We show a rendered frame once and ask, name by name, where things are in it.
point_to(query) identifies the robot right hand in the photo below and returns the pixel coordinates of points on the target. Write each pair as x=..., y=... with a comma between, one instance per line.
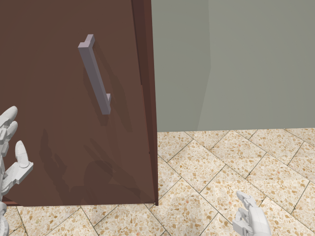
x=254, y=221

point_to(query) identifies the robot left hand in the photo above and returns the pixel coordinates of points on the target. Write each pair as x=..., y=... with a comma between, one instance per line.
x=19, y=170

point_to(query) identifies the wardrobe door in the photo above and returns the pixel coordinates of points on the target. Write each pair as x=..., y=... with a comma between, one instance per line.
x=4, y=199
x=80, y=156

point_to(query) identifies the handle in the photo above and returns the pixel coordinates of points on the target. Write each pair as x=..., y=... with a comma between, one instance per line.
x=88, y=57

